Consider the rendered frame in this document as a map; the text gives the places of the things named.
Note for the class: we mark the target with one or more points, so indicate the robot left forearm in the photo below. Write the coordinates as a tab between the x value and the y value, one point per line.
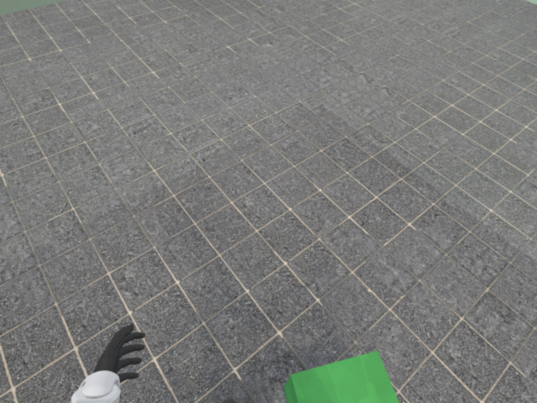
99	387

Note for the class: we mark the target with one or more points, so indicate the left robot hand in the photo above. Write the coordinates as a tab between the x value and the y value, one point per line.
114	351

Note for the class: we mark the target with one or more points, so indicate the carton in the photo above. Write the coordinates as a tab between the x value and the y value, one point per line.
361	379

